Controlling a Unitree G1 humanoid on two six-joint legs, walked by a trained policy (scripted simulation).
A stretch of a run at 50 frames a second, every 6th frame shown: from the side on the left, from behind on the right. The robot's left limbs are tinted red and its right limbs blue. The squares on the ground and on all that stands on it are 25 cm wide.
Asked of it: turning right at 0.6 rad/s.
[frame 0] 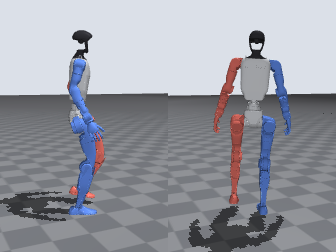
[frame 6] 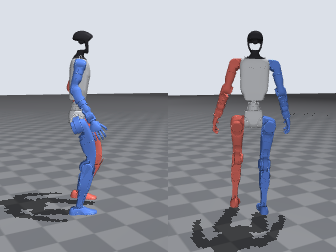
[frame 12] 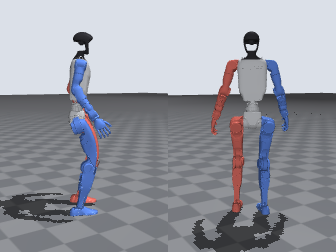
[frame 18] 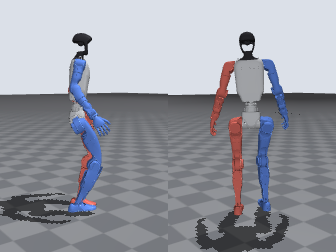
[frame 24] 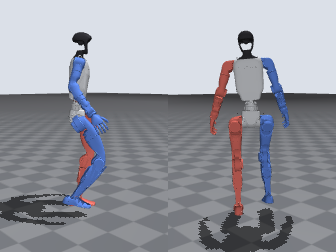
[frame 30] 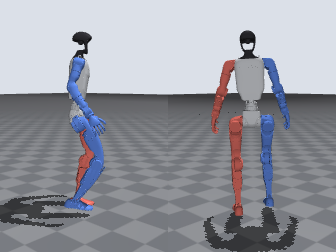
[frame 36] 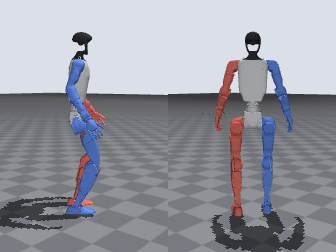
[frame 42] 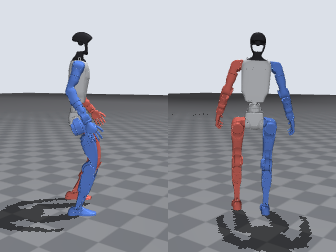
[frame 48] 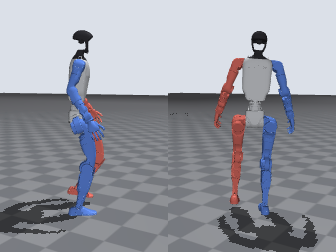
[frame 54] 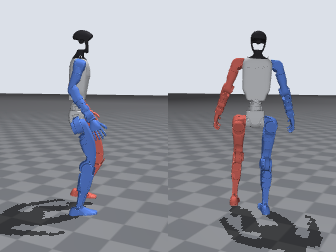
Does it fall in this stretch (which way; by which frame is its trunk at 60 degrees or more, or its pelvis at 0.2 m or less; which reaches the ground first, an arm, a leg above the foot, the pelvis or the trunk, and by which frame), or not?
no
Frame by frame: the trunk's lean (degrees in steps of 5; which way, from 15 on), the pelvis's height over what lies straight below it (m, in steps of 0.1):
0: 5, 0.8
6: 5, 0.8
12: 5, 0.8
18: 5, 0.8
24: 5, 0.8
30: 5, 0.8
36: 5, 0.8
42: 5, 0.8
48: 5, 0.8
54: 5, 0.8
